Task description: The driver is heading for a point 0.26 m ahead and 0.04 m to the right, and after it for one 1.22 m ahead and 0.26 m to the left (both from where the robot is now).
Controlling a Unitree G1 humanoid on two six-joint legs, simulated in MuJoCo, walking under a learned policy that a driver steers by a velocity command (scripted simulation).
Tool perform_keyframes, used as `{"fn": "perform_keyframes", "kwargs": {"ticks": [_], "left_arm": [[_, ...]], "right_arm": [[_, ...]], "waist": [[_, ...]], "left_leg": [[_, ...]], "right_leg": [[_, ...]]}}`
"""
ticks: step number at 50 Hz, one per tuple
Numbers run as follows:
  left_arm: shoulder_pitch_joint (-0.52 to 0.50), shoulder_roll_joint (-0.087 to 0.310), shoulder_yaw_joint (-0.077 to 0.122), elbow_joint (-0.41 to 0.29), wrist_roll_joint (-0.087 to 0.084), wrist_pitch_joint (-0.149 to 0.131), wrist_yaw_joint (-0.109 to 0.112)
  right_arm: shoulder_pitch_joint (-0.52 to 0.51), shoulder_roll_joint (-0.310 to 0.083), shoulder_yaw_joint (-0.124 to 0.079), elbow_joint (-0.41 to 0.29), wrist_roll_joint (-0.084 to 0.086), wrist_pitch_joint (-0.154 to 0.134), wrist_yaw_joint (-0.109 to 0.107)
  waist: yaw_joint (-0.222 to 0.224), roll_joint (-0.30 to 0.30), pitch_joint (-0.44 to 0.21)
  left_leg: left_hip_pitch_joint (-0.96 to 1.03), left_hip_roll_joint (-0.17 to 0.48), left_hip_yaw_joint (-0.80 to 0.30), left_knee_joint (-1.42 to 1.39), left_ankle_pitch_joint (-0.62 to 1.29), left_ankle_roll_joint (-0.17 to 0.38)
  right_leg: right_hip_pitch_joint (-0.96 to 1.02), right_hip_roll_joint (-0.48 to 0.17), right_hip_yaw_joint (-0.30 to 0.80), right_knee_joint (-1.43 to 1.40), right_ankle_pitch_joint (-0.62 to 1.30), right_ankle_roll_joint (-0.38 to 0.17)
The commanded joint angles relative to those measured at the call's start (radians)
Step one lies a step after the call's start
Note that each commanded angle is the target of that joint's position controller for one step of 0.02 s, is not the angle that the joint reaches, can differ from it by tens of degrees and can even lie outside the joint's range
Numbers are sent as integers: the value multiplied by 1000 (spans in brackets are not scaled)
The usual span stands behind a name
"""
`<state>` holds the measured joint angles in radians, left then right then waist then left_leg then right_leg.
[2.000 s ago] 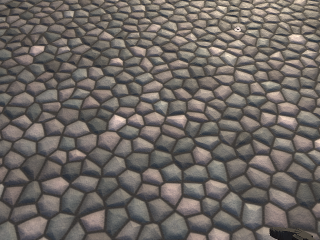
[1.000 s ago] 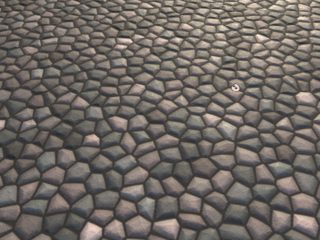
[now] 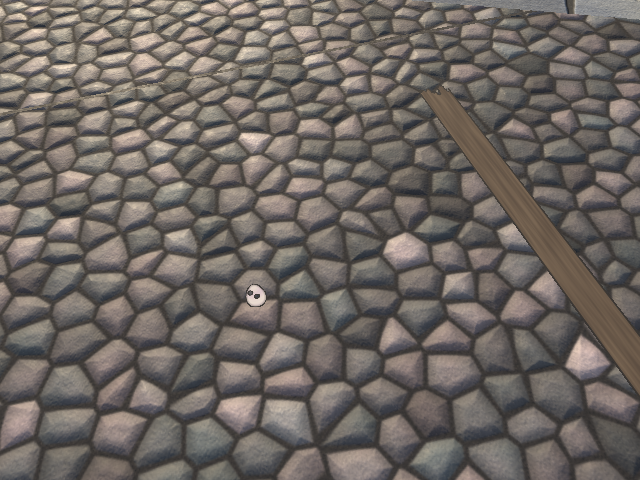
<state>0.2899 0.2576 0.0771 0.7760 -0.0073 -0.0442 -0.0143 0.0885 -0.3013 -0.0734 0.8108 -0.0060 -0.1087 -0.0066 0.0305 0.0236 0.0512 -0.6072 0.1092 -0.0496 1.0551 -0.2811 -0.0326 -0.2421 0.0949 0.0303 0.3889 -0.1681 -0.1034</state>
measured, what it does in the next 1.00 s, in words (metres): walks ahead: left foot, then right foot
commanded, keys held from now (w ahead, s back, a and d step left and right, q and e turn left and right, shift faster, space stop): e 0.24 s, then q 0.76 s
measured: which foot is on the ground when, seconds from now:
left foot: up 0.00-0.22, down 0.24-0.60, up 0.62-0.90, down 0.92-1.00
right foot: down 0.00-0.24, up 0.26-0.54, down 0.56-0.92, up 0.94-1.00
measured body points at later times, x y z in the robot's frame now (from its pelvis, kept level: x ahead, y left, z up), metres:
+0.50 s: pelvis +0.17 +0.04 -0.01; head +0.21 +0.03 +0.44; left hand +0.36 +0.28 -0.12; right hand +0.27 -0.24 -0.13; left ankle +0.28 +0.12 -0.74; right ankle +0.15 -0.11 -0.72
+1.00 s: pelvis +0.20 +0.05 -0.02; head +0.23 +0.08 +0.43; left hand +0.30 +0.36 -0.13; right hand +0.40 -0.20 -0.10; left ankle +0.20 +0.15 -0.74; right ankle +0.16 -0.10 -0.69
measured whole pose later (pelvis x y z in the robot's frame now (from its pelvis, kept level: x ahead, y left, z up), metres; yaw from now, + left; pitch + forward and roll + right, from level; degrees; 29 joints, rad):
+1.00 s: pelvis +0.20 +0.05 -0.02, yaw +8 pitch +2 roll +0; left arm 0.16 0.31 0.08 0.72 0.01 0.01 0.04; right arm 0.14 -0.30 -0.07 0.64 -0.01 0.03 0.02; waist 0.01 -0.03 0.04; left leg -0.36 -0.04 0.01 0.60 -0.28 0.06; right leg -0.42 -0.07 0.00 1.00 -0.56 0.07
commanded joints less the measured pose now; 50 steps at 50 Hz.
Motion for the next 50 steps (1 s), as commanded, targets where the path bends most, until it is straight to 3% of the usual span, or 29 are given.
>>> {"fn": "perform_keyframes", "kwargs": {"ticks": [1,4,7,11,12,13,14,15,16,17,18,20,22,24,28,29,30,31,32,33,35,38,41,45,46,47,48,49,50], "left_arm": [[-51,191,48,-86,-1,-15,28],[-13,191,52,-81,-11,9,40],[21,179,50,-73,-14,28,47],[-41,156,44,-108,-12,39,59],[-49,123,33,-130,-5,36,57],[17,65,13,-143,20,32,56],[213,79,9,-132,-4,30,51],[229,169,25,-83,-9,41,48],[115,192,31,-84,-10,61,52],[66,170,27,-80,-1,81,57],[32,155,25,-91,13,94,59],[10,102,8,-96,16,92,55],[-10,86,1,-95,16,76,58],[-12,108,8,-86,8,69,60],[-16,121,17,-81,15,58,52],[-1,155,25,-90,27,56,55],[0,208,42,-78,38,59,57],[-20,202,41,-92,46,57,57],[-76,188,37,-117,56,48,63],[-102,165,30,-134,50,38,69],[-152,149,24,-142,19,27,73],[-133,163,32,-128,12,43,72],[-111,201,47,-124,10,60,70],[-118,208,50,-114,-22,52,59],[-60,179,43,-89,-15,42,52],[-47,121,25,-120,34,34,45],[-156,108,15,-173,39,28,50],[-195,161,29,-172,17,31,52],[-196,162,31,-166,5,36,56]], "right_arm": [[-15,-64,-16,-69,-16,6,-8],[-91,-37,-1,-97,-6,8,4],[-137,-59,-5,-128,4,15,15],[-42,-113,-25,-116,-9,-3,19],[15,-143,-32,-114,-26,-10,13],[83,-188,-34,-115,-47,-7,6],[121,-188,-35,-93,-44,12,13],[69,-112,-18,-120,-12,23,17],[24,-51,4,-132,-8,33,19],[-14,-17,24,-128,-15,44,25],[-53,-13,30,-125,-13,54,30],[-80,-71,11,-121,-13,73,29],[-33,-123,-10,-116,-5,83,21],[-11,-144,-19,-121,6,89,14],[-10,-131,-18,-134,28,113,-3],[-2,-112,-13,-138,25,111,-5],[-13,-83,-10,-164,25,107,-2],[-22,-90,-12,-170,25,100,1],[-3,-108,-24,-166,20,96,5],[38,-128,-39,-142,23,103,4],[93,-102,-39,-124,25,125,0],[41,-49,-16,-163,32,139,12],[-2,-54,-9,-210,34,142,35],[90,-94,-33,-202,27,148,43],[128,-130,-48,-198,23,147,30],[169,-266,-81,-217,16,145,10],[185,-284,-74,-232,-18,130,20],[186,-238,-60,-232,-22,112,27],[140,-209,-52,-228,-13,102,22]], "waist": [[-45,-52,-72],[-6,-107,-98],[13,-129,-107],[-49,-150,-133],[-69,-106,-200],[-56,77,-320],[19,317,-449],[9,176,-414],[-20,97,-298],[-13,44,-234],[0,51,-166],[11,121,-106],[-13,146,-140],[-18,137,-174],[7,112,-146],[10,61,-147],[-14,-129,-108],[-3,-245,-83],[-8,-264,-82],[-19,-199,-94],[-45,-137,-94],[-14,-162,-89],[14,-204,-119],[-36,-188,-129],[-44,-107,-146],[-29,183,-185],[-84,283,-233],[-112,141,-236],[-80,105,-186]], "left_leg": [[4,-33,22,-175,133,-37],[103,-104,37,-395,328,-30],[129,-135,7,-501,354,-20],[233,-126,-18,-637,327,30],[394,-48,-58,-654,525,72],[650,155,-231,-573,975,160],[827,355,-573,-608,940,361],[749,318,-604,-649,617,359],[641,238,-466,-664,437,310],[520,177,-389,-695,287,273],[402,137,-352,-733,184,252],[266,35,-242,-772,171,210],[320,33,-254,-755,224,231],[360,61,-307,-753,181,246],[244,17,-319,-740,-40,180],[159,-16,-285,-682,-91,140],[70,-122,-126,-566,-151,85],[40,-187,-18,-391,-170,51],[10,-165,2,-190,-250,27],[-8,-156,-18,-39,-275,7],[-60,-126,-30,65,-218,-23],[-36,-100,39,-61,-131,-52],[105,-98,94,-240,-111,-40],[312,-147,153,-545,78,30],[448,-136,88,-633,242,67],[659,118,-260,-631,682,172],[643,299,-519,-665,821,401],[626,268,-458,-684,724,415],[581,209,-371,-677,631,357]], "right_leg": [[9,-217,179,-119,553,-159],[-21,-163,143,-68,518,-96],[27,-183,225,-12,403,-70],[103,-174,339,171,331,-32],[56,-110,310,308,263,6],[-101,-12,201,567,-168,62],[-287,55,166,789,-595,109],[-320,-17,203,886,-526,139],[-341,-42,169,909,-458,161],[-316,-72,141,857,-417,170],[-275,-103,119,763,-381,174],[-142,-97,34,521,-350,172],[-95,-76,15,385,-316,168],[-63,-67,25,299,-218,153],[84,-75,16,83,-62,86],[153,-167,84,51,-66,45],[115,-263,188,-3,-140,-21],[77,-379,312,-90,-54,-94],[82,-459,355,-89,128,-140],[96,-455,319,-65,287,-148],[149,-416,207,-13,444,-109],[174,-362,87,0,461,-88],[155,-373,38,13,442,-89],[97,-374,-12,130,340,-27],[14,-331,-74,245,225,39],[-252,-222,-165,556,-180,148],[-431,-90,-41,760,-557,185],[-446,-117,42,865,-530,179],[-456,-132,50,868,-448,167]]}}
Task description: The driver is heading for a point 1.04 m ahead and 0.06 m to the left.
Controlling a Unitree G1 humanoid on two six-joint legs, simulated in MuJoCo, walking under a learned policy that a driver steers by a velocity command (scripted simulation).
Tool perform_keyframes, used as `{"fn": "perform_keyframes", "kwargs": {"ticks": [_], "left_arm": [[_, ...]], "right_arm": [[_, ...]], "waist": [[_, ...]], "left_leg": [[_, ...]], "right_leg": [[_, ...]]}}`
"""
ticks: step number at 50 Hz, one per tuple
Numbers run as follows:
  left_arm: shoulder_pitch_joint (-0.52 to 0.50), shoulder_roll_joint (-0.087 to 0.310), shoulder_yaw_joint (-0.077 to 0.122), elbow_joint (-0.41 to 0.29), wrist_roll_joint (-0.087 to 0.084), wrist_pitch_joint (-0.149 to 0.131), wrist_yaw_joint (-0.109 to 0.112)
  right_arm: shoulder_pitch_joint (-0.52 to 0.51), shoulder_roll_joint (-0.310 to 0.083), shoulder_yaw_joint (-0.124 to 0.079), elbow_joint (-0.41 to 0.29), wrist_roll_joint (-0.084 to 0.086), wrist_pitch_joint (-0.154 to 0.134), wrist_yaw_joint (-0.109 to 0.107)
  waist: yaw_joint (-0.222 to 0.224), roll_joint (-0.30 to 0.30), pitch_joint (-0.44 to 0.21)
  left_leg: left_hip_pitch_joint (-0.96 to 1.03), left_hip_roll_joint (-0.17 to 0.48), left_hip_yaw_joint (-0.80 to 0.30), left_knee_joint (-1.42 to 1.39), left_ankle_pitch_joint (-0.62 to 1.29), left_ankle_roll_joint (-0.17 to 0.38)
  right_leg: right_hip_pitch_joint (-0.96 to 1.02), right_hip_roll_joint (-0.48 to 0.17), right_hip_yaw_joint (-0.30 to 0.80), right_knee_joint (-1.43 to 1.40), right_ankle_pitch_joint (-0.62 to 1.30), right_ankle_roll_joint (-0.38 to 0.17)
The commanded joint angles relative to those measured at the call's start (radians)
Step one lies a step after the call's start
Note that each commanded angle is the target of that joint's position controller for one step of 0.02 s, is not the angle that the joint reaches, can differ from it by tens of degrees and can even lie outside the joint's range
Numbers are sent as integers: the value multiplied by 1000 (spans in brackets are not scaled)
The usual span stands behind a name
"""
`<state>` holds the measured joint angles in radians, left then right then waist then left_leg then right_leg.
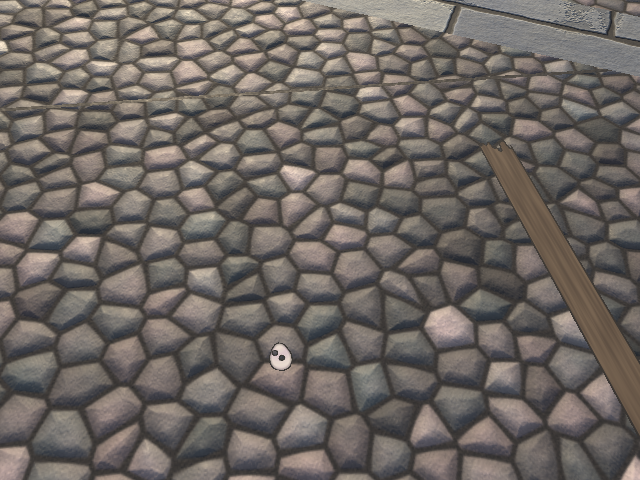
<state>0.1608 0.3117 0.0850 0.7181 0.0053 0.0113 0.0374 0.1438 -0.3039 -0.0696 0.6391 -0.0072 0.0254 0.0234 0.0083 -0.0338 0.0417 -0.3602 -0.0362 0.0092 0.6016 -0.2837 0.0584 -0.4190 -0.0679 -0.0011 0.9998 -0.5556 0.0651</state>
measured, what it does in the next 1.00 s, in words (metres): steps on the spot: right foot, then left foot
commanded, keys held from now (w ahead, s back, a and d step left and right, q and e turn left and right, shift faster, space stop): q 0.20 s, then no key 0.80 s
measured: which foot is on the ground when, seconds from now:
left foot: down 0.00-0.38, up 0.40-0.62, down 0.64-1.00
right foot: up 0.00-0.34, down 0.36-1.00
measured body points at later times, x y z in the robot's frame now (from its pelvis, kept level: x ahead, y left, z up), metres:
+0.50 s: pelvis +0.01 -0.02 +0.01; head +0.03 -0.04 +0.46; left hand +0.09 +0.27 -0.08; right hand +0.23 -0.25 -0.09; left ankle -0.03 +0.10 -0.69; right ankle +0.04 -0.14 -0.73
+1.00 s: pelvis +0.00 +0.01 +0.01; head +0.01 +0.01 +0.46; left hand +0.05 +0.29 -0.11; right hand +0.18 -0.20 -0.11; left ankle -0.04 +0.12 -0.73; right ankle +0.05 -0.14 -0.73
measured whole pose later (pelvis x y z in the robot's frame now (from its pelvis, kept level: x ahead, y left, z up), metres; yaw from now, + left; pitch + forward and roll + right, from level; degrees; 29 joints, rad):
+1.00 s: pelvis +0.00 +0.01 +0.01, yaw +13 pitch -1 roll +0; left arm 0.21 0.25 0.04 0.80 0.01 0.00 0.02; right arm 0.22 -0.21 -0.02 0.74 -0.01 0.00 -0.01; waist 0.01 0.00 0.03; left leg -0.20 -0.02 -0.05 0.55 -0.33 0.01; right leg -0.24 -0.04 0.04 0.52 -0.27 0.06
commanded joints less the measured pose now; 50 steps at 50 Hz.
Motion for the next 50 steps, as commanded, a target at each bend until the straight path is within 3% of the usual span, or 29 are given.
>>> {"fn": "perform_keyframes", "kwargs": {"ticks": [1,2,4,8,11,14,17,18,19,20,21,22,24,27,28,30,31,32,33,34,35,36,38,40,50], "left_arm": [[-49,107,27,-88,-2,-14,14],[-40,119,33,-85,6,-8,22],[-6,99,30,-76,6,-8,17],[-28,60,13,-80,2,-17,9],[-34,67,11,-82,-3,-23,-2],[-26,76,13,-84,-9,-31,-16],[22,56,9,-77,-6,-46,-31],[27,78,12,-82,9,-50,-32],[33,139,19,-99,29,-49,-27],[-4,152,16,-79,48,-46,-28],[-41,90,2,-105,41,-51,-29],[-39,85,-1,-102,32,-53,-26],[-49,104,2,-95,7,-54,-20],[-56,77,-6,-84,3,-35,-21],[-36,74,-7,-78,4,-28,-22],[-24,68,-12,-71,-6,-17,-26],[10,60,-15,-61,-10,-20,-28],[39,52,-20,-55,-2,-31,-32],[66,50,-23,-57,20,-45,-43],[60,16,-32,-54,23,-51,-42],[0,52,-27,-52,23,-49,-40],[-23,48,-25,-54,19,-46,-37],[-12,42,-25,-48,13,-33,-28],[1,37,-25,-37,10,-31,-22],[37,39,-20,38,4,-28,-7]], "right_arm": [[39,-185,-51,-60,7,-32,-16],[-3,-169,-44,-68,21,-25,-25],[-23,-166,-40,-78,13,-12,-36],[-6,-172,-46,-79,17,-4,-52],[-14,-181,-50,-85,14,4,-51],[-12,-166,-42,-83,11,9,-41],[-31,-138,-25,-80,19,15,-40],[3,-112,-16,-72,15,11,-41],[43,-67,-2,-71,-4,4,-41],[49,-78,-8,-90,4,-4,-40],[27,-141,-24,-76,-5,-7,-45],[2,-164,-38,-73,5,-6,-45],[17,-131,-38,-51,6,9,-49],[25,-31,-4,-33,11,11,-38],[12,-20,0,-32,13,8,-35],[45,-24,-3,-9,17,5,-31],[46,-39,-4,-3,10,5,-30],[42,-81,-10,-16,-1,6,-34],[45,-143,-20,-25,-5,9,-42],[30,-111,-16,0,-9,8,-34],[11,-66,-6,-15,-10,2,-27],[16,-52,0,-5,-17,-5,-27],[25,-66,0,3,-12,-20,-29],[46,-54,6,14,-11,-29,-34],[70,-30,17,42,-6,-37,-40]], "waist": [[-34,112,-147],[-15,121,-130],[7,146,-141],[-11,156,-151],[-20,182,-144],[-35,199,-144],[7,189,-137],[2,149,-138],[-31,-23,-156],[-82,-223,-108],[-40,-184,-103],[-23,-157,-92],[-23,-113,-79],[-21,-123,-92],[-5,-141,-105],[-22,-144,-124],[-16,-128,-122],[-1,-74,-134],[39,52,-145],[48,171,-147],[12,122,-97],[7,102,-83],[8,104,-47],[8,104,-42],[2,52,-37]], "left_leg": [[294,299,-375,-226,537,212],[248,269,-349,-234,488,185],[183,228,-323,-247,461,178],[185,204,-350,-245,323,173],[146,201,-394,-244,212,171],[132,206,-437,-220,221,167],[104,167,-439,-165,233,119],[60,131,-417,-134,153,69],[-9,41,-309,21,-35,4],[-67,-49,-170,82,-227,-45],[-46,-6,-160,207,-287,-87],[-73,-8,-152,291,-280,-103],[-109,12,-155,364,-249,-135],[-12,33,-75,183,-207,-150],[19,32,-55,103,-178,-151],[128,17,-16,-143,15,-136],[191,21,-30,-231,125,-118],[261,76,-99,-227,239,-90],[298,150,-162,-162,402,-48],[183,142,-167,-162,198,-4],[132,119,-166,-187,105,-1],[109,116,-164,-198,74,-12],[89,104,-155,-197,84,-25],[85,99,-150,-192,89,-31],[104,82,-137,-181,117,-26]], "right_leg": [[-279,18,86,212,18,-2],[-254,13,91,167,79,3],[-180,45,73,138,153,16],[-136,67,83,-82,207,27],[-65,80,84,-198,209,22],[10,80,70,-287,199,7],[163,81,43,-551,354,-34],[246,21,94,-613,450,-61],[315,-154,263,-660,596,-124],[223,-265,411,-680,656,-271],[189,-280,429,-706,604,-325],[206,-250,400,-701,581,-315],[236,-211,333,-675,594,-285],[237,-120,197,-626,703,-244],[255,-112,187,-611,730,-247],[262,-94,171,-576,717,-230],[244,-85,171,-575,672,-199],[199,-72,166,-565,580,-147],[150,-17,110,-527,481,-102],[216,27,47,-548,368,-56],[228,31,39,-524,365,-33],[230,30,37,-518,382,-33],[222,27,44,-515,413,-40],[226,26,46,-516,417,-41],[230,22,48,-523,446,-18]]}}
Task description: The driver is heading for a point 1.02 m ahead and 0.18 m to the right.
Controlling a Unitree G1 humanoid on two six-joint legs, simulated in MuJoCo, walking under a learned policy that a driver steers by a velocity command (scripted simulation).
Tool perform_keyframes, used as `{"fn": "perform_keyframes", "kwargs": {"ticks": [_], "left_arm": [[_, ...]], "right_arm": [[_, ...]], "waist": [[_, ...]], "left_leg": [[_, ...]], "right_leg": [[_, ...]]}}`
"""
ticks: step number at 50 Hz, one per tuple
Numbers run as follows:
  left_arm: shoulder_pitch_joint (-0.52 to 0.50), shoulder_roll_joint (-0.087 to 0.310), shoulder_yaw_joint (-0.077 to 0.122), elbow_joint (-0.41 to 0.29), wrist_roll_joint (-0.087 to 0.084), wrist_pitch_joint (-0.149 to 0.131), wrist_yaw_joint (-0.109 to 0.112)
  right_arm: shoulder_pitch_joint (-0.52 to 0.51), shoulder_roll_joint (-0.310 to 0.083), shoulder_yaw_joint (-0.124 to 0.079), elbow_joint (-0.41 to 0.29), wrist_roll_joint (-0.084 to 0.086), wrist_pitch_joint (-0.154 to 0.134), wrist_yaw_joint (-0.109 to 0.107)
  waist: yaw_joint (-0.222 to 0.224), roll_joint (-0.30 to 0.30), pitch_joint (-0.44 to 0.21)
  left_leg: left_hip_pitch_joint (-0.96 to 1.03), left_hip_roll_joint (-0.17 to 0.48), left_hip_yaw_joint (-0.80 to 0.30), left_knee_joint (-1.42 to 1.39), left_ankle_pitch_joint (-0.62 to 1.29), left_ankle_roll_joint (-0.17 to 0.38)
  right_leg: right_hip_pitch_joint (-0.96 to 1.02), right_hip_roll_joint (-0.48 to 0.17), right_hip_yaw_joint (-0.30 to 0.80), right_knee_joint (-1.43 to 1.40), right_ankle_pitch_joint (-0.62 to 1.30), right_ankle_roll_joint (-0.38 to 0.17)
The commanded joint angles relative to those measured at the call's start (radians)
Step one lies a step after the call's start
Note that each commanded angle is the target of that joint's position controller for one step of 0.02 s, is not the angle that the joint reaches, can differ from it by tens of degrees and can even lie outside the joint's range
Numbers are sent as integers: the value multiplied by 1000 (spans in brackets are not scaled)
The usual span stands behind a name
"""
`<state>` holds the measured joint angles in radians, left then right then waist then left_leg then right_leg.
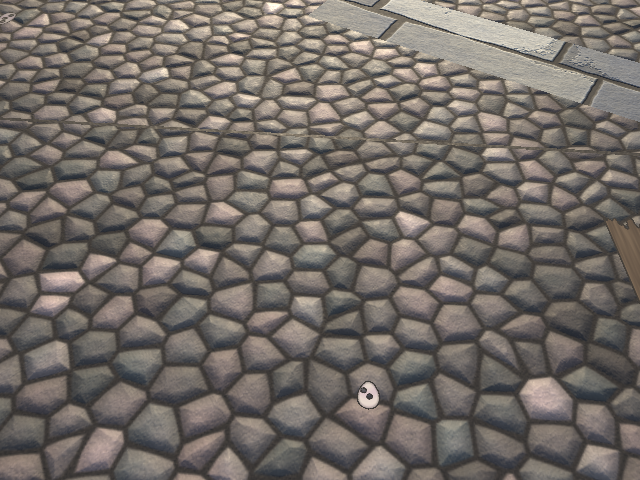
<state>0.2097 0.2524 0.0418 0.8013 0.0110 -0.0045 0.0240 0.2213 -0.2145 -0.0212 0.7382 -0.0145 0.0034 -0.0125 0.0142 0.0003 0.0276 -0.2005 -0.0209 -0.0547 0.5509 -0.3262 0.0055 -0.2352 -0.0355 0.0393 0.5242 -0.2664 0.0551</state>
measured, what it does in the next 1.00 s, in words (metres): walks ahead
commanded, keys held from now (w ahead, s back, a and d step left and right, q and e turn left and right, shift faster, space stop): no key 0.46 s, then w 0.54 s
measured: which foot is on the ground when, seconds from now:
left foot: down 0.00-0.70, up 0.72-1.00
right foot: down 0.00-1.00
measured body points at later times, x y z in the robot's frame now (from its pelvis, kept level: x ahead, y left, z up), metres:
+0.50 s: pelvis +0.00 +0.00 +0.00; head +0.01 +0.00 +0.45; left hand +0.06 +0.26 -0.14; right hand +0.08 -0.25 -0.13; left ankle -0.02 +0.12 -0.73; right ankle +0.01 -0.15 -0.73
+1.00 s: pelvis +0.14 -0.04 +0.01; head +0.16 -0.06 +0.46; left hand +0.06 +0.20 -0.12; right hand +0.33 -0.28 -0.10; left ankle +0.30 +0.12 -0.68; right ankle +0.03 -0.13 -0.73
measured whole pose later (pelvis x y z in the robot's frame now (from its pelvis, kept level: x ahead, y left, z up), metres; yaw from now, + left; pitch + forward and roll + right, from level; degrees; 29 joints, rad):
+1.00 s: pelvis +0.14 -0.04 +0.01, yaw +0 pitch +1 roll +0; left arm 0.48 0.19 0.01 1.05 0.00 -0.08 0.01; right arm 0.08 -0.27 -0.05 0.83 0.02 -0.07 0.02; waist 0.09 0.04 0.01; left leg -0.63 0.08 0.01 0.73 -0.03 0.01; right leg 0.09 0.03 -0.02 0.17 -0.27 -0.05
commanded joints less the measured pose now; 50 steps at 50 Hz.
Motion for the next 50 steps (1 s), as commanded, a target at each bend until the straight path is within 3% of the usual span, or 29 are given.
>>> {"fn": "perform_keyframes", "kwargs": {"ticks": [1,23,25,27,29,31,32,33,34,35,36,37,38,40,42,44,47,50], "left_arm": [[-8,99,23,-37,-2,-12,8],[40,87,24,152,-10,3,30],[59,72,22,177,-17,6,31],[19,63,20,160,-23,-6,29],[-30,41,13,127,-34,-43,13],[-20,47,15,124,-48,-75,-8],[19,46,15,139,-50,-88,-18],[116,43,21,185,-47,-96,-24],[206,56,32,235,-34,-96,-27],[326,106,47,264,-25,-96,-25],[418,233,71,270,-24,-103,-38],[342,169,45,249,-11,-115,-41],[263,116,30,222,-17,-121,-39],[197,101,19,197,-20,-119,-42],[235,51,1,209,-13,-106,-39],[278,64,-1,219,-12,-95,-28],[273,100,0,209,-7,-84,-10],[306,121,4,216,-14,-84,-4]], "right_arm": [[-5,-117,-31,-52,2,-16,-4],[48,-103,-29,105,10,-19,-15],[75,-118,-35,130,17,-12,-20],[103,-170,-49,133,28,-11,-23],[136,-216,-64,143,39,-29,-23],[88,-198,-60,131,39,-47,-21],[48,-191,-58,121,47,-48,-18],[-9,-188,-56,109,56,-44,-16],[-26,-163,-50,101,50,-44,-14],[-43,-97,-30,87,36,-51,-10],[-50,-78,-29,39,40,-67,-18],[-38,-126,-41,45,60,-82,-16],[-17,-130,-42,58,71,-95,-6],[-30,-137,-50,76,52,-107,4],[-56,-127,-55,77,37,-106,19],[-92,-95,-48,67,33,-97,29],[-226,-60,-30,18,35,-93,33],[-318,-65,-23,-12,43,-95,42]], "waist": [[-4,16,-25],[-2,6,2],[-8,34,-2],[-35,120,76],[-53,212,149],[-24,201,170],[7,177,149],[60,146,113],[87,93,71],[123,-85,11],[129,-337,-11],[86,-221,36],[51,-145,99],[30,-86,105],[35,-105,72],[43,-97,59],[61,-74,90],[79,-93,119]], "left_leg": [[-53,65,-70,-129,165,27],[-37,36,-27,-141,201,15],[-38,26,-34,-172,-98,38],[-76,116,-179,-270,-465,112],[-101,280,-422,-391,-568,215],[-72,314,-436,-390,-437,230],[-83,285,-370,-361,-367,203],[-163,223,-268,-309,-284,162],[-226,148,-171,-199,-177,123],[-323,49,-28,95,-74,60],[-511,-56,46,370,-198,17],[-583,-3,-49,552,-237,31],[-635,48,-69,609,-133,54],[-647,108,-31,565,39,70],[-586,126,11,497,129,55],[-584,119,49,433,177,24],[-532,98,80,225,277,-7],[-441,68,104,75,366,-7]], "right_leg": [[47,-10,8,-47,160,-7],[62,-3,-1,-72,174,-11],[36,46,-57,-28,-62,-21],[-107,80,-100,97,-249,-40],[-207,40,-66,258,-200,-72],[-245,-8,-29,239,-247,-118],[-160,-9,-39,124,-222,-137],[42,20,-78,-31,-79,-143],[203,51,-76,-67,26,-121],[340,-96,151,-173,-69,-150],[419,-315,598,-345,-213,-292],[360,-367,690,-376,-291,-337],[332,-336,582,-372,-286,-314],[327,-260,388,-387,-122,-248],[322,-193,231,-389,117,-213],[326,-172,152,-386,289,-222],[242,-151,83,-419,324,-224],[194,-157,52,-452,294,-229]]}}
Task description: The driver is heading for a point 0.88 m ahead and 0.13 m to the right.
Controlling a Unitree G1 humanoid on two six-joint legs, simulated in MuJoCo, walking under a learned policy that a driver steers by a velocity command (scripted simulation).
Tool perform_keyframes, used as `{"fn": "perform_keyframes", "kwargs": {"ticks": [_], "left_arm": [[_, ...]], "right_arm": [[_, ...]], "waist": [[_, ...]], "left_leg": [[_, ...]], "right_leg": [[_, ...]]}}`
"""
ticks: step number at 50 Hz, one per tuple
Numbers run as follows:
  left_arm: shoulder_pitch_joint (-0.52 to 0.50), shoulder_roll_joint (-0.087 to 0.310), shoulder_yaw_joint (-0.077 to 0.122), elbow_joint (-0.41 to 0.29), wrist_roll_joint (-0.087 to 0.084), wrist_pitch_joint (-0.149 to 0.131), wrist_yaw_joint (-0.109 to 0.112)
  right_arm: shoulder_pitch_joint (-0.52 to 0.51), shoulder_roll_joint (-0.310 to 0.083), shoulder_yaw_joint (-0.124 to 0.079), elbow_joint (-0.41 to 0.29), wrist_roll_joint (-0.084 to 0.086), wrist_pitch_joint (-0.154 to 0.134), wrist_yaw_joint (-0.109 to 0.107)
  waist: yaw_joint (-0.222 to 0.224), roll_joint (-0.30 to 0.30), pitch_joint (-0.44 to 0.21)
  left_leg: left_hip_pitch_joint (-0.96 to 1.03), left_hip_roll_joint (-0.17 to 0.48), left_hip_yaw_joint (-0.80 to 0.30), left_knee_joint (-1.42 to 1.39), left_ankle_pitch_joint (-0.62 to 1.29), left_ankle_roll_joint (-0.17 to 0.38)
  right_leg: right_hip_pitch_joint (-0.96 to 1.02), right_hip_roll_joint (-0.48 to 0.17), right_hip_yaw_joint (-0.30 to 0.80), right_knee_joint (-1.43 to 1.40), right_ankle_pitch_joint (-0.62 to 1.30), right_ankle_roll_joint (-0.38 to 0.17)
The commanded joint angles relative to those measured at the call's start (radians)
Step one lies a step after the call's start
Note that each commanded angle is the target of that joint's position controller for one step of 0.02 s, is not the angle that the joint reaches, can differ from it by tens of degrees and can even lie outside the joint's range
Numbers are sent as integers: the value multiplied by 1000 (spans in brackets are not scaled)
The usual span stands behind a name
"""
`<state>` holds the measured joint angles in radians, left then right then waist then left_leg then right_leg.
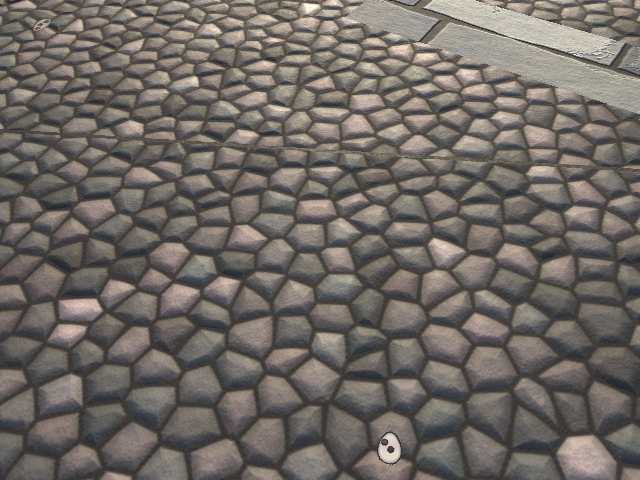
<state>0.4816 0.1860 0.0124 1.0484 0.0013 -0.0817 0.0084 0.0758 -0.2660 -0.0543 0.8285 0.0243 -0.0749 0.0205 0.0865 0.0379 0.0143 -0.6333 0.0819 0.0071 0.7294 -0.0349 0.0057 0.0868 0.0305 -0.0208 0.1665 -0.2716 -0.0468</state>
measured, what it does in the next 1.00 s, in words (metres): walks ahead: left foot, then right foot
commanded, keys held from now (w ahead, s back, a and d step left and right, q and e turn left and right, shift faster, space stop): w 1.00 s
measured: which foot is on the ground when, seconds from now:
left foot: up 0.00-0.14, down 0.16-0.72, up 0.74-1.00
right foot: down 0.00-0.18, up 0.20-0.70, down 0.72-1.00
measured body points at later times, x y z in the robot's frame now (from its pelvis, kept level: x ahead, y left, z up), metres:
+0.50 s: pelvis +0.29 +0.05 +0.00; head +0.30 +0.05 +0.45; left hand +0.45 +0.31 -0.10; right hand +0.28 -0.22 -0.14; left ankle +0.25 +0.13 -0.74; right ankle +0.45 -0.13 -0.68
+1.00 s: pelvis +0.57 -0.02 +0.00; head +0.59 -0.03 +0.45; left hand +0.59 +0.25 -0.12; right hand +0.72 -0.29 -0.12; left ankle +0.69 +0.16 -0.67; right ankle +0.56 -0.10 -0.74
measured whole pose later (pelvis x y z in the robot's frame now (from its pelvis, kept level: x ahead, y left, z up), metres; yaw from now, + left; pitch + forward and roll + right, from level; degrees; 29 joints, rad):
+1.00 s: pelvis +0.57 -0.02 +0.00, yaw +0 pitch +1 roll -1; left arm 0.33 0.25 0.05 0.93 0.00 -0.10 -0.02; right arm 0.14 -0.29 -0.05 0.89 0.01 -0.07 0.00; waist 0.05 0.04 0.01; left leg -0.66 0.13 -0.04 0.91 -0.12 0.01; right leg -0.11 0.07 -0.06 0.23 -0.15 -0.08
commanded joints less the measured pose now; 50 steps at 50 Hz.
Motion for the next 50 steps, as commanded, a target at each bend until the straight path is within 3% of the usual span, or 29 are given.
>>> {"fn": "perform_keyframes", "kwargs": {"ticks": [1,3,5,7,8,9,10,11,12,13,14,15,18,22,26,30,33,34,35,36,37,38,39,40,41,42,44,47,50], "left_arm": [[44,188,35,-26,-10,-7,13],[45,191,41,-20,-18,-5,14],[25,207,50,-25,-17,2,15],[-5,230,60,-37,-7,17,14],[-18,221,56,-47,0,25,13],[-3,179,38,-74,18,25,12],[141,17,-3,-69,2,3,-2],[41,134,24,-74,-29,-26,-8],[-70,190,41,-117,-55,-42,-10],[-122,190,42,-129,-49,-49,-2],[-137,184,50,-130,-34,-45,5],[-111,163,51,-128,-27,-33,5],[-120,129,51,-144,-20,-2,9],[-294,140,52,-214,-4,0,8],[-448,116,37,-256,-10,-14,-10],[-549,129,31,-304,-20,-21,-34],[-517,169,43,-315,-21,-27,-48],[-442,194,56,-298,-21,-29,-48],[-280,238,81,-248,-20,-28,-42],[-87,312,103,-207,-8,-25,-32],[-22,388,119,-179,-4,-18,-36],[-31,276,90,-186,-10,-18,-38],[-124,234,75,-204,-9,-22,-34],[-205,212,67,-223,-4,-23,-33],[-254,186,59,-229,2,-26,-36],[-274,165,52,-229,11,-29,-38],[-264,168,54,-215,6,-35,-42],[-225,207,64,-190,3,-37,-30],[-185,214,64,-170,-2,-26,-15]], "right_arm": [[-195,-19,11,-111,6,-17,13],[-222,-34,11,-128,8,-22,22],[-199,-63,1,-130,6,-28,29],[-38,-120,-29,-88,5,-26,23],[140,-159,-52,-33,8,-21,13],[324,-228,-69,6,-5,-14,0],[363,-256,-68,33,-15,-15,14],[312,-154,-41,32,-9,-18,16],[214,-121,-30,20,-8,-24,14],[131,-108,-24,6,-13,-31,16],[90,-87,-19,3,-24,-37,20],[75,-68,-12,9,-34,-42,22],[106,-73,-10,44,-24,-49,19],[181,-122,-18,74,-23,-41,-10],[262,-145,-18,101,-11,-31,-21],[336,-152,-21,139,-4,-10,-24],[322,-172,-30,141,-4,9,-29],[300,-180,-31,135,-6,15,-29],[290,-161,-23,128,-12,21,-29],[301,-125,-5,101,-30,20,-31],[435,22,37,98,-28,-4,-16],[384,-83,16,113,-3,-29,-12],[280,-149,-3,80,23,-45,-9],[222,-146,-2,68,23,-51,-15],[192,-136,-7,66,6,-47,-21],[209,-123,-11,69,-3,-35,-22],[234,-77,-6,76,-8,-11,-23],[153,-72,-6,44,-18,4,-26],[51,-62,-5,13,-21,-1,-21]], "waist": [[5,-131,144],[-11,-131,153],[-50,-134,116],[-146,-168,-15],[-229,-159,-122],[-273,-30,-268],[-175,256,-426],[-207,150,-313],[-179,104,-148],[-144,-3,-80],[-111,-24,-42],[-76,4,-44],[-51,22,-1],[-88,-3,54],[-143,-5,62],[-167,-1,79],[-122,26,42],[-75,41,-7],[1,30,-105],[61,-60,-263],[-10,-335,-389],[27,-247,-380],[15,-198,-219],[-15,-115,-140],[-41,-79,-77],[-75,-96,-65],[-100,-100,-50],[-96,-82,-1],[-70,-88,23]], "left_leg": [[1,-37,37,-132,86,1],[4,-36,18,-181,79,27],[62,-54,21,-209,32,60],[292,-114,61,-196,-23,103],[531,-118,60,-200,-13,133],[860,88,-191,-174,-79,197],[1108,311,-712,-352,-384,358],[1008,272,-759,-461,-469,307],[850,247,-597,-482,-395,264],[690,216,-473,-508,-241,246],[576,179,-375,-529,-127,236],[510,147,-308,-556,-85,228],[415,124,-215,-619,-45,246],[439,111,-153,-652,-3,241],[472,79,-76,-645,24,202],[633,141,-89,-583,50,194],[725,179,-98,-487,216,167],[725,163,-79,-396,383,152],[677,109,-40,-210,484,126],[477,48,5,96,264,93],[56,-149,8,451,-401,22],[-63,-117,-133,579,-536,36],[-129,-63,-122,597,-458,55],[-98,-8,-94,555,-362,57],[-59,24,-84,488,-302,50],[4,50,-91,447,-261,47],[51,60,-79,389,-233,33],[-26,71,-69,256,-129,4],[-45,58,-53,67,40,-8]], "right_leg": [[-118,-236,108,-96,302,-129],[-60,-266,101,-75,351,-122],[7,-288,86,-3,530,-104],[28,-274,57,209,894,-79],[-58,-230,30,418,927,-50],[-315,-166,7,747,573,-26],[-646,35,74,1077,-256,23],[-748,-9,179,1187,-283,-2],[-805,-59,144,1194,-190,-18],[-757,-112,124,1148,-89,-19],[-710,-145,114,1097,-33,-13],[-645,-173,122,1066,0,-11],[-641,-196,99,971,21,13],[-769,-202,81,732,226,53],[-701,-145,25,475,402,54],[-739,-125,36,373,349,32],[-668,-96,24,334,226,-9],[-551,-64,-5,320,201,-30],[-334,-40,-25,309,215,-61],[-15,-200,153,347,237,-125],[332,-426,644,236,40,-296],[324,-419,751,141,-78,-282],[190,-386,593,124,-36,-231],[44,-347,468,101,73,-207],[-79,-310,379,71,172,-194],[-150,-281,319,41,222,-181],[-216,-260,257,-6,275,-190],[-233,-256,192,-51,324,-201],[-219,-222,124,-66,321,-172]]}}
